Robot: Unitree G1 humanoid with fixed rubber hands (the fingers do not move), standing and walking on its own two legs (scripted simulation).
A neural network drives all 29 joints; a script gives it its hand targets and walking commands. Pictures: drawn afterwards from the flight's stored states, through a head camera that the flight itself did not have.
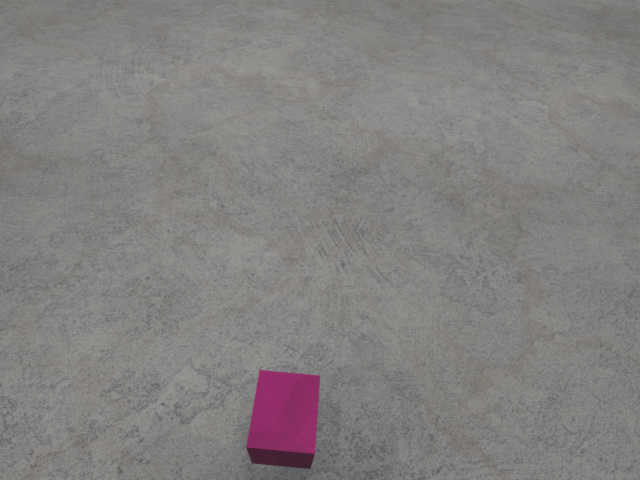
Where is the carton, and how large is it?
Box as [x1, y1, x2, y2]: [246, 370, 319, 468]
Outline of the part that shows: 260,370 246,447 251,461 253,463 309,468 314,454 319,376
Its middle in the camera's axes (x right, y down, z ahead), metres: -0.09 +0.49 +1.06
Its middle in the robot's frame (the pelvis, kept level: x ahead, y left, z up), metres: +0.36 +0.05 -0.67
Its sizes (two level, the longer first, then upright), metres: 0.189 0.165 0.213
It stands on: the floor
